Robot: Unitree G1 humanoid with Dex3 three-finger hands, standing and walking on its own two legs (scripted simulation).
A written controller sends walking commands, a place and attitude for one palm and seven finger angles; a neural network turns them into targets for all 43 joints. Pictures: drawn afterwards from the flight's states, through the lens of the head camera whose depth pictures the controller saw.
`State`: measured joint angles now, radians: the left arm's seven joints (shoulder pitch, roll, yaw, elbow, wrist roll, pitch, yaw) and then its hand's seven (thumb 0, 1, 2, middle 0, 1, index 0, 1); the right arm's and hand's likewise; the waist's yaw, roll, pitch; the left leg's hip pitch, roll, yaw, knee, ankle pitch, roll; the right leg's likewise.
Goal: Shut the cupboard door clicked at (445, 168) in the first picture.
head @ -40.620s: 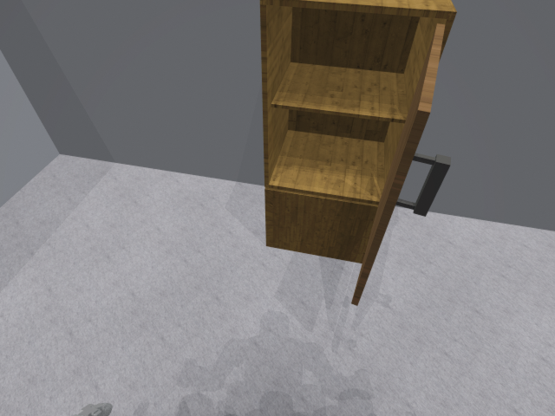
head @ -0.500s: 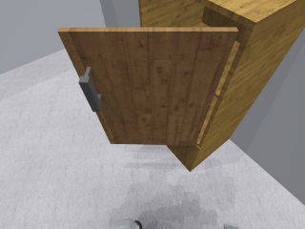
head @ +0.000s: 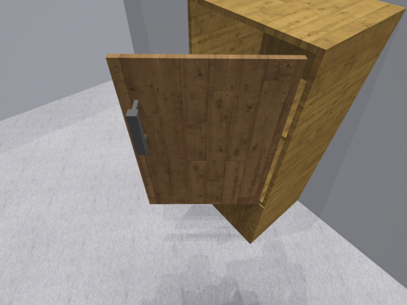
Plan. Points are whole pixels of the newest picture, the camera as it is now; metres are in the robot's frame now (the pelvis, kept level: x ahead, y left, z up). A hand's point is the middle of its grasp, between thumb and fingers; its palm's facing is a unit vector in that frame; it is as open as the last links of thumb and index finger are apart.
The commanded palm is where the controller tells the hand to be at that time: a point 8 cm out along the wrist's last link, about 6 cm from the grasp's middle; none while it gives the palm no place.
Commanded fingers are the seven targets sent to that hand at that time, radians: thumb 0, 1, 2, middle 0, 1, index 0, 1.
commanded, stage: come to a stop and stand still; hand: left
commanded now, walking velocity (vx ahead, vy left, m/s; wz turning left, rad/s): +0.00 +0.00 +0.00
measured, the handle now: (139, 127) +0.50 +0.19 +0.06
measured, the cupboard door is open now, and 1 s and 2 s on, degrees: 51 51 51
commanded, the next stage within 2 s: look again from close up in 0.30 s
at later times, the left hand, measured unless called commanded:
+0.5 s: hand out of the picture +0.00 +0.19 -0.16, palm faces -0.03 -0.97 -0.24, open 7.4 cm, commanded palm none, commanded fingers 0.00 0.90 0.90 -0.20 -0.30 -0.20 -0.30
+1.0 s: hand out of the picture +0.08 +0.17 -0.16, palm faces -0.03 -0.96 -0.26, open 7.4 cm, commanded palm none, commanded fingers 0.00 0.90 0.90 -0.20 -0.30 -0.20 -0.30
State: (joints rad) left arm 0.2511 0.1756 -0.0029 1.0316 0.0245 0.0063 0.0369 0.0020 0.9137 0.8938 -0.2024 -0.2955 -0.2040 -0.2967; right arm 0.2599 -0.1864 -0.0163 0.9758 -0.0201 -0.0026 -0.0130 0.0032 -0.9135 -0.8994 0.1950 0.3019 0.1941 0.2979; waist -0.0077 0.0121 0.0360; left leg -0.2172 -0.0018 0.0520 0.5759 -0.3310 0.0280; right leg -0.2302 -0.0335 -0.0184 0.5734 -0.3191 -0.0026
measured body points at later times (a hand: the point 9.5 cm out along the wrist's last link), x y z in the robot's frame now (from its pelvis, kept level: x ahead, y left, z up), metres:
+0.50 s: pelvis +0.00 +0.00 +0.01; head +0.02 -0.02 +0.46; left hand +0.00 +0.24 -0.14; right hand +0.01 -0.24 -0.15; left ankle -0.01 +0.10 -0.73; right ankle +0.00 -0.14 -0.73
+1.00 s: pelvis +0.02 -0.04 +0.01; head +0.05 -0.04 +0.46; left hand +0.08 +0.22 -0.14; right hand +0.07 -0.28 -0.15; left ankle -0.01 +0.10 -0.73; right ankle +0.00 -0.14 -0.73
